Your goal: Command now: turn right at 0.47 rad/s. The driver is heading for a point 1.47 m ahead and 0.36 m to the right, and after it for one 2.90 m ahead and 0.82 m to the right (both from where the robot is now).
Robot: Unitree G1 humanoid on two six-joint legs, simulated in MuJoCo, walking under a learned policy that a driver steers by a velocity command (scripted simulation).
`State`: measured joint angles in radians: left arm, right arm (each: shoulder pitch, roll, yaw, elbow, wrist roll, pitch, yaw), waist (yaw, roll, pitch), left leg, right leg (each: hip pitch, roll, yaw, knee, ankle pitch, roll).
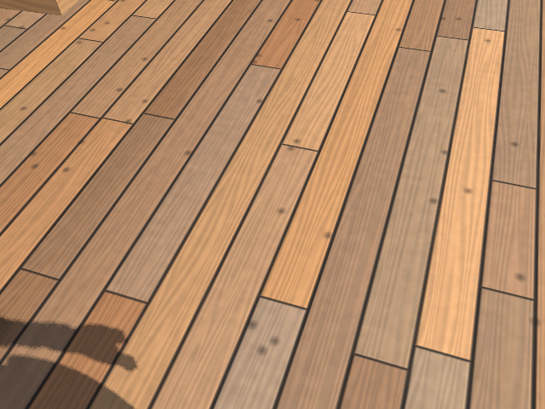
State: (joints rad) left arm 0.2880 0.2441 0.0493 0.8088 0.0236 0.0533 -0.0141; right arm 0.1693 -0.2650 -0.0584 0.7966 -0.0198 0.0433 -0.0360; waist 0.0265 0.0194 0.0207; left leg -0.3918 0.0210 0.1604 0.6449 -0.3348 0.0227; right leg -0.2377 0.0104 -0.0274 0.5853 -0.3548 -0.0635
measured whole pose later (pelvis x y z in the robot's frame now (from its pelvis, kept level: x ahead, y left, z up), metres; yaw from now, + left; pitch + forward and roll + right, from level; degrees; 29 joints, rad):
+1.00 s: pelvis +0.26 -0.12 +0.00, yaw -25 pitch +1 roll +0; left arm 0.17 0.25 0.03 0.77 0.03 -0.05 -0.02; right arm 0.38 -0.24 -0.03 0.89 -0.01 -0.06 0.01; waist -0.04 0.01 0.05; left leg -0.32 0.04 0.01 1.15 -0.35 0.06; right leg -0.33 0.05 -0.07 0.50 -0.19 -0.08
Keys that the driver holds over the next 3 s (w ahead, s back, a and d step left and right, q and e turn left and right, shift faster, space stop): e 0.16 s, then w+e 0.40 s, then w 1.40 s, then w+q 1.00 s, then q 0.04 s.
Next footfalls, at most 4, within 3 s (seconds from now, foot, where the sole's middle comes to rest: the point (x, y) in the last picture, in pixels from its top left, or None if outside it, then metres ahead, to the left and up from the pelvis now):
0.42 left None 0.10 0.11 -0.77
0.88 right None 0.30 -0.21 -0.77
1.42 left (379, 345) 0.67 -0.19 -0.77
1.94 right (481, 284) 0.85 -0.49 -0.77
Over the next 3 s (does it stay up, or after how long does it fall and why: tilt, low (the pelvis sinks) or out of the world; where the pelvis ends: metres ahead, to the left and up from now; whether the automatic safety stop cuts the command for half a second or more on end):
stays up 1.29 -0.49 0.00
